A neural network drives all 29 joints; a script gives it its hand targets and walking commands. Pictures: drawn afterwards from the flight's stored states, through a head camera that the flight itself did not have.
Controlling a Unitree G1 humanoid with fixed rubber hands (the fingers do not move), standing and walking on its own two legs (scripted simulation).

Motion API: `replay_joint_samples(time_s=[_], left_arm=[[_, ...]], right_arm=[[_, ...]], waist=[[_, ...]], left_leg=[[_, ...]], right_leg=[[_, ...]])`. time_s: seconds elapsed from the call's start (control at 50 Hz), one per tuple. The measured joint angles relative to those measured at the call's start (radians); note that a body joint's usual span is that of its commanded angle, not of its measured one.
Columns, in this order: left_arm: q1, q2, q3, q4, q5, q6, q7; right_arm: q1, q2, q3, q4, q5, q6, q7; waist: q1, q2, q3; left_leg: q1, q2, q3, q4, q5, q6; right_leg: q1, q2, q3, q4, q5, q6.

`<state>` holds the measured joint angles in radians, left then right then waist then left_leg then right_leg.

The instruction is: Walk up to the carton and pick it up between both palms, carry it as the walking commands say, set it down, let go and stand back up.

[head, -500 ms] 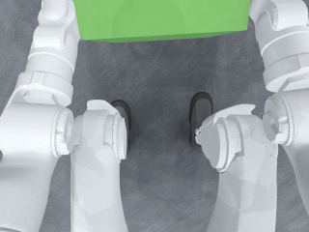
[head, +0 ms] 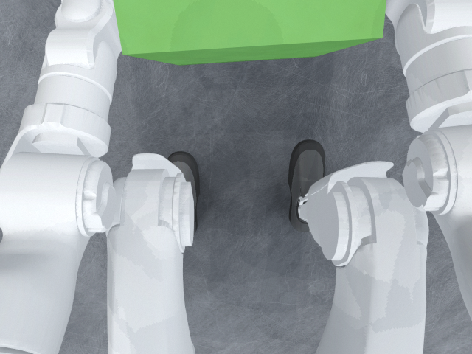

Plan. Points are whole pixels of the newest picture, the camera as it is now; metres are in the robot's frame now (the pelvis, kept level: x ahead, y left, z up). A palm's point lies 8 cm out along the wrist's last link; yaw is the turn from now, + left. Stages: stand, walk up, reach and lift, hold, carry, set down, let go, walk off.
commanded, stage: reach and lift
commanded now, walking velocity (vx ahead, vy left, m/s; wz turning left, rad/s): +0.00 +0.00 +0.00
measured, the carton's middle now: out of the picture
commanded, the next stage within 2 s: none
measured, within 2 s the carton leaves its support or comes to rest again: leaves its support in 0.16 s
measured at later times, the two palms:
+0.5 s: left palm out of the picture +0.53 +0.18 -0.15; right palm out of the picture +0.56 -0.16 -0.14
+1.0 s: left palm out of the picture +0.53 +0.19 -0.10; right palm out of the picture +0.57 -0.16 -0.09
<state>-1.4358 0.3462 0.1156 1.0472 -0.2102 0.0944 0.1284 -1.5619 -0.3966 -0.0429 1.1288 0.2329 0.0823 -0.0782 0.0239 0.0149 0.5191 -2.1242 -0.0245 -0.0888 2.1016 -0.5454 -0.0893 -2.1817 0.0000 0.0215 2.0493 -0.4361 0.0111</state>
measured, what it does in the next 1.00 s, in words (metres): stands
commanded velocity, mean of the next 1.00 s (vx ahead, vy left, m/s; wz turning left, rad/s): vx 0.00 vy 0.00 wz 0.00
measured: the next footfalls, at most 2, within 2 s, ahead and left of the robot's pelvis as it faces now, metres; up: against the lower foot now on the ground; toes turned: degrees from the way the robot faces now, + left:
none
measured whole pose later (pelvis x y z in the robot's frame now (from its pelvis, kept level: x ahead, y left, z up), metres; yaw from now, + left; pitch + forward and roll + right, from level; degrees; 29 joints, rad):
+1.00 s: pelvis -0.02 +0.00 +0.01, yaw +1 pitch +24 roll +0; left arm -1.44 0.31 0.20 0.85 -0.15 0.39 0.15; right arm -1.55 -0.40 -0.14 1.00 0.15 0.34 -0.08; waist 0.02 0.03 0.52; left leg -1.99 -0.05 -0.09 2.10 -0.53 -0.09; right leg -2.03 0.00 0.02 2.05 -0.43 0.02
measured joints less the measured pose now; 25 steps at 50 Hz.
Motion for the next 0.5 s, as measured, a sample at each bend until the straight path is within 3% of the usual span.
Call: replay_joint_samples(time_s=[0.5], left_arm=[[-0.016,-0.001,-0.004,-0.097,0.0,0.178,0.024]], right_arm=[[-0.009,-0.019,0.0,-0.049,0.0,0.133,-0.021]], waist=[[0.0,-0.002,0.005]], left_leg=[[0.043,-0.009,-0.002,0.006,0.036,0.0]], right_leg=[[0.052,0.0,0.001,0.0,0.032,0.0]])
